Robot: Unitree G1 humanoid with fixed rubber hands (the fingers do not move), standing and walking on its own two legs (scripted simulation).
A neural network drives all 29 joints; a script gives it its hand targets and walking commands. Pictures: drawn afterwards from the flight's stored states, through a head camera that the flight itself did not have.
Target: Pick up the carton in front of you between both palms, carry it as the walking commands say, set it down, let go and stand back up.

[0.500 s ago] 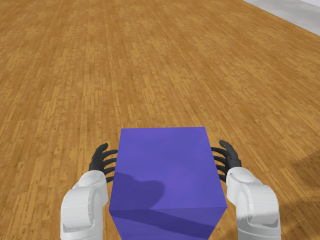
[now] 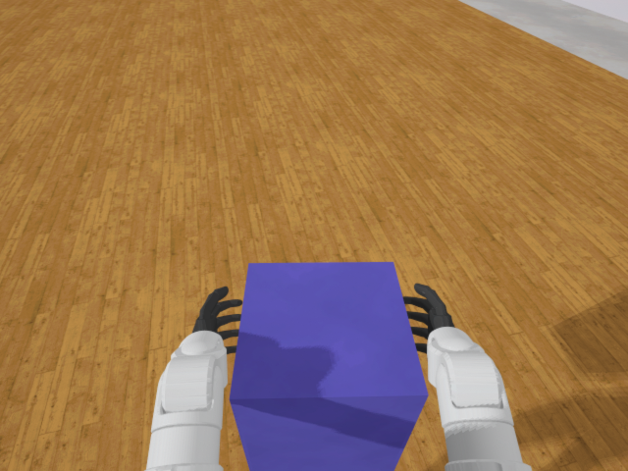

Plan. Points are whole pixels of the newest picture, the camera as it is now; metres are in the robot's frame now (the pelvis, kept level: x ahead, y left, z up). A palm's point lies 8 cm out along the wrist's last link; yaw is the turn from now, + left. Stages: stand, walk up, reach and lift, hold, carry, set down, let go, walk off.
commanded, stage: carry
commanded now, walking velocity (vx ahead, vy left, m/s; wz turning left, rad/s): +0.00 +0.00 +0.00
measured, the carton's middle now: (322, 370) +0.28 +0.00 -0.05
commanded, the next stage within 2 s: hold in 0.84 s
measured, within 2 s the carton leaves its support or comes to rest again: neither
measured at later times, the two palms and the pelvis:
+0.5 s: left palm (214, 350) +0.27 +0.14 +0.04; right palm (447, 346) +0.27 -0.16 +0.04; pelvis -0.02 -0.01 +0.00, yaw +0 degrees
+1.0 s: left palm (222, 358) +0.25 +0.13 +0.04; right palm (465, 365) +0.24 -0.17 +0.05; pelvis -0.03 -0.01 +0.01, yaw -4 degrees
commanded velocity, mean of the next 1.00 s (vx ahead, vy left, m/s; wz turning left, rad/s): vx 0.00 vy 0.00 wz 0.00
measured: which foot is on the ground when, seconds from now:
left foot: down 0.00-1.00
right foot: down 0.00-1.00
